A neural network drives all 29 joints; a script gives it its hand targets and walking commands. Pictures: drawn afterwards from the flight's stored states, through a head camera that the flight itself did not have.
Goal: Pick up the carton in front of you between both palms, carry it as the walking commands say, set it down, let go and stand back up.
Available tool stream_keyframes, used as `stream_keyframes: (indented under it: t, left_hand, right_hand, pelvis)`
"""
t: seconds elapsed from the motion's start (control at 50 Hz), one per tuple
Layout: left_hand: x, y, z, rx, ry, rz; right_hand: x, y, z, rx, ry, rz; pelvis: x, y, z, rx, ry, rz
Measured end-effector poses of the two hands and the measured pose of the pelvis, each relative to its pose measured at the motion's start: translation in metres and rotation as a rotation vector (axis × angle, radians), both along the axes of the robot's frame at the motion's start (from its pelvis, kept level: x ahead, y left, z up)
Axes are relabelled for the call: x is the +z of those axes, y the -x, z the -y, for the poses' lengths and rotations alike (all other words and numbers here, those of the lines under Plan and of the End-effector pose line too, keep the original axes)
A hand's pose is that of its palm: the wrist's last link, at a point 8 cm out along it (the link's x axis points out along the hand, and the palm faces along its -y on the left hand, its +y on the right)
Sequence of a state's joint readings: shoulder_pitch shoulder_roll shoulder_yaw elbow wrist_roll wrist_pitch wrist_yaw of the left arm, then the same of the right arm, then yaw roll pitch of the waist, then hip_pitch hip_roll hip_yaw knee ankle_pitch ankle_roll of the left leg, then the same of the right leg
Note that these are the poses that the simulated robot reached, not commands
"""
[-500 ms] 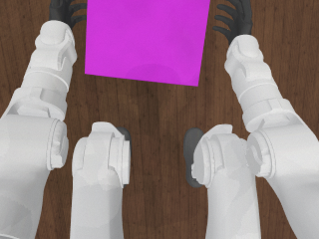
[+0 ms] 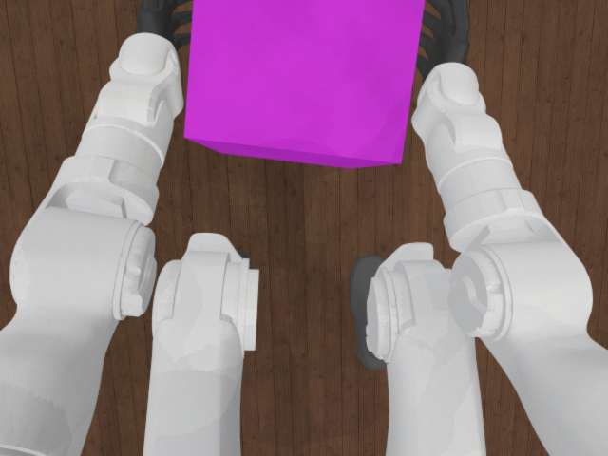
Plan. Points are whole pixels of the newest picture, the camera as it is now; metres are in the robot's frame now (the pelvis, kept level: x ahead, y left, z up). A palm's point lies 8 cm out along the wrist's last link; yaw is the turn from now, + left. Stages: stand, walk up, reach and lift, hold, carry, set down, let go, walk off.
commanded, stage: reach and lift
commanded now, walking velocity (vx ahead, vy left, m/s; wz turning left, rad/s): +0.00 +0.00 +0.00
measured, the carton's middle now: (298, 77) +0.51 +0.04 -0.23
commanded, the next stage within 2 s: none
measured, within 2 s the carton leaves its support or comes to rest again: neither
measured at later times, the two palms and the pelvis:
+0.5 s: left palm out of the picture +0.47 +0.20 +0.04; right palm (580, 32) +0.48 -0.10 +0.05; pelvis +0.00 -0.01 +0.11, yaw +3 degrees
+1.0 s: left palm out of the picture +0.43 +0.19 +0.19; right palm out of the picture +0.46 -0.11 +0.20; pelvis +0.05 -0.01 +0.24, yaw +4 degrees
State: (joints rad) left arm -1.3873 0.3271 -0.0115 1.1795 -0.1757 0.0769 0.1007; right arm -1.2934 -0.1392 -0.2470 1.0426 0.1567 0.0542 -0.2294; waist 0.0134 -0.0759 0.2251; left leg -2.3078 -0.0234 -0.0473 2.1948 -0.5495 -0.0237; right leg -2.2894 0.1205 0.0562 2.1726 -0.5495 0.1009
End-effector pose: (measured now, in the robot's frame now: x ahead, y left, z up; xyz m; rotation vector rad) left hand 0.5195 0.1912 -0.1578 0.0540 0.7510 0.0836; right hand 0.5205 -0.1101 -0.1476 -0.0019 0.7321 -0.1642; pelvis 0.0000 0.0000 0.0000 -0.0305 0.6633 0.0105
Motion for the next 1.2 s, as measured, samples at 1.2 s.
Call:
stream_keyframes:
  t: [1.2]
  left_hand:
    - [0.418,0.101,0.010,0.140,0.048,0.062]
  right_hand:
    - [0.416,0.079,0.008,0.045,-0.046,0.069]
  pelvis:
    - [0.303,-0.073,0.007,0.064,-0.033,0.207]
